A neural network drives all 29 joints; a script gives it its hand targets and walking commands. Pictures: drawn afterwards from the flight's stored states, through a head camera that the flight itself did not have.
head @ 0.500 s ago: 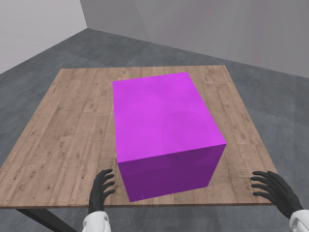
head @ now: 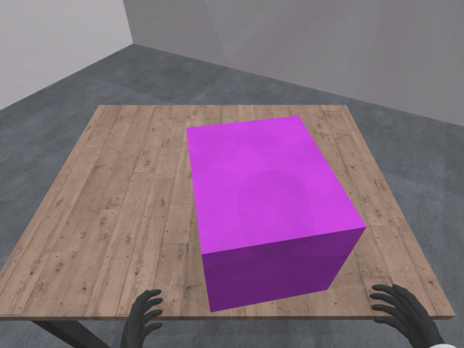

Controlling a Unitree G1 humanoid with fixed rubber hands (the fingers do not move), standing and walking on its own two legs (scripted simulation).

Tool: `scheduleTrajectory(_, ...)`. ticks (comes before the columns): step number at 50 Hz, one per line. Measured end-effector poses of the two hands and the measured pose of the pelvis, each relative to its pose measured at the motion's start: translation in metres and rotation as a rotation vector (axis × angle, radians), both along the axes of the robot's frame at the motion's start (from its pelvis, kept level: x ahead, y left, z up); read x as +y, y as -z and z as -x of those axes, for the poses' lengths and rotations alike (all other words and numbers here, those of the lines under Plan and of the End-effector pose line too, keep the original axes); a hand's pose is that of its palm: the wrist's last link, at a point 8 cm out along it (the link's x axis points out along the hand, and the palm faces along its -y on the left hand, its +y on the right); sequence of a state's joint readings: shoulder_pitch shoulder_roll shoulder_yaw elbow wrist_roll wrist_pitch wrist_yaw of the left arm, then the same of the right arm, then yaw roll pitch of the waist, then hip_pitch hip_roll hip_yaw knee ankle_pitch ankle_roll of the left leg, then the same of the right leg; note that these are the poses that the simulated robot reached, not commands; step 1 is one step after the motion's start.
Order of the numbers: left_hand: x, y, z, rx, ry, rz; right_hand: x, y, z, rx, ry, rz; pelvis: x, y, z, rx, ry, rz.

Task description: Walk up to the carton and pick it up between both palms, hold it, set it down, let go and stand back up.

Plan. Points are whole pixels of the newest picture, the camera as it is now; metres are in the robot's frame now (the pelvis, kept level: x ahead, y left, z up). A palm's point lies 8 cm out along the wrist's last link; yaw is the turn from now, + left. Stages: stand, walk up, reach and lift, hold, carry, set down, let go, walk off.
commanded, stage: set down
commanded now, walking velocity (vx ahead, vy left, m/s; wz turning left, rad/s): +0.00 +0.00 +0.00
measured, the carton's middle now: (256, 208) +0.41 -0.03 +0.01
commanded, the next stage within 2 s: let go in 0.76 s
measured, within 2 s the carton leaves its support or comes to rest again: neither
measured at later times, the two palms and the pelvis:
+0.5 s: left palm (132, 342) +0.17 +0.19 -0.03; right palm (419, 338) +0.18 -0.28 -0.03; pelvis -0.01 +0.00 +0.01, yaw +1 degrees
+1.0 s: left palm (129, 337) +0.18 +0.19 -0.03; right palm (413, 341) +0.17 -0.27 -0.03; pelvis -0.02 -0.01 +0.00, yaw +1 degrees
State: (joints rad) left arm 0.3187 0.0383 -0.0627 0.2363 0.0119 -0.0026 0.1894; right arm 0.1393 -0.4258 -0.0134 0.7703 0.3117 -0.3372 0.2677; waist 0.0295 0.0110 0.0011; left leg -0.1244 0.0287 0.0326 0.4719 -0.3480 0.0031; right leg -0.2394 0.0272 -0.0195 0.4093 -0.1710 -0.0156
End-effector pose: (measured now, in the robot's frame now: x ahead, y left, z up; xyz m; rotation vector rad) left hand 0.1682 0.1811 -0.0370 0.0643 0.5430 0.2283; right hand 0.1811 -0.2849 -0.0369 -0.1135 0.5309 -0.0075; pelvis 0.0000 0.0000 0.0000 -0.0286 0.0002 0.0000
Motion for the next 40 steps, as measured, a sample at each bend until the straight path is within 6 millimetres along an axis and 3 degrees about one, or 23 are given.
scheduleTrajectory(13, 0.002, -0.001, -0.002, 0.019, 0.021, 0.008, 0.005, -0.003, 0.006, 0.048, -0.008, 0.039, 0.007, -0.004, -0.006, -0.038, 0.009, 0.004)
scheduleTrajectory(40, 0.008, -0.005, -0.007, 0.076, 0.145, -0.027, 0.017, -0.004, 0.008, 0.04, 0.067, 0.127, -0.006, -0.004, 0.022, -0.132, -0.02, -0.02)
